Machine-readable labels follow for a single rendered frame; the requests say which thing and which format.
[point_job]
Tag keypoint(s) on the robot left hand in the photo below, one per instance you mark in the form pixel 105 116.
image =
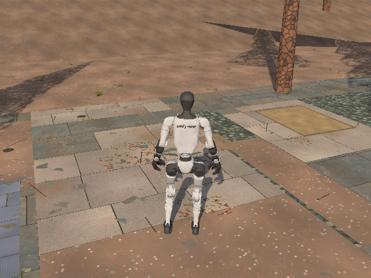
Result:
pixel 160 162

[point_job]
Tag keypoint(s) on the robot right hand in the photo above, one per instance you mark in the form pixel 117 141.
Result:
pixel 215 165

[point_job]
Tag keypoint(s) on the left robot upper arm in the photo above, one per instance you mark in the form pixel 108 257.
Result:
pixel 168 121

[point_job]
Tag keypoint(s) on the robot right forearm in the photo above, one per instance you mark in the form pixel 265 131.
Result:
pixel 214 154

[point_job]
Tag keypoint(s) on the robot left forearm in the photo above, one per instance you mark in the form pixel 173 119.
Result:
pixel 158 152

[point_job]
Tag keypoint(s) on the robot left thigh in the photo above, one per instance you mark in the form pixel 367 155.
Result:
pixel 171 172

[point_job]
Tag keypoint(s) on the robot right shin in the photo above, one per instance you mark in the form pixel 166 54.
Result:
pixel 196 208

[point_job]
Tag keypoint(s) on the right robot upper arm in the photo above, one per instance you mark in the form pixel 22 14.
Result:
pixel 207 132

